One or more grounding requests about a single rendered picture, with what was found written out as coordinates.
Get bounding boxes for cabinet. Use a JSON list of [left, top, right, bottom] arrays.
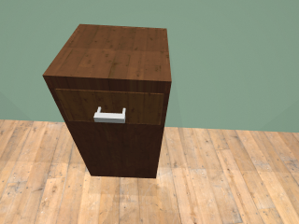
[[42, 23, 172, 179]]

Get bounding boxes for drawer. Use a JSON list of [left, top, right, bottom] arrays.
[[56, 89, 164, 124]]

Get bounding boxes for handle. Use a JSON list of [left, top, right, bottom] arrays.
[[93, 106, 126, 123]]

